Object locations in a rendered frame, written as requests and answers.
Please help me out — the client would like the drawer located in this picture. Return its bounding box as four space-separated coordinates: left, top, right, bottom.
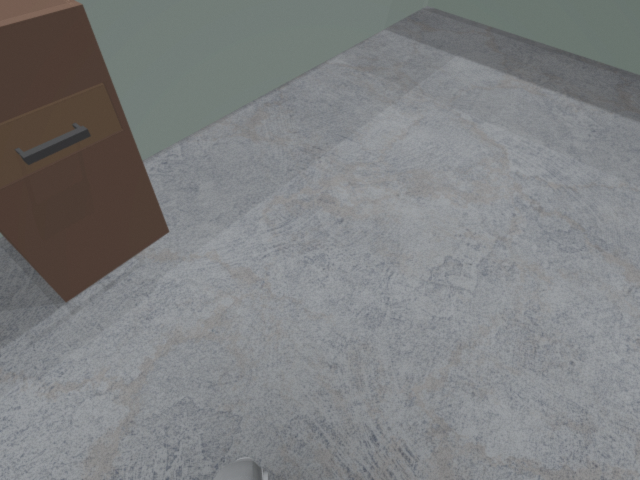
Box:
0 83 122 187

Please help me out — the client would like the handle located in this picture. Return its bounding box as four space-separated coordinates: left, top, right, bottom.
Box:
15 123 91 165

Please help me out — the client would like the cabinet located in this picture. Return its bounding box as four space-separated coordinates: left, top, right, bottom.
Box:
0 0 169 302

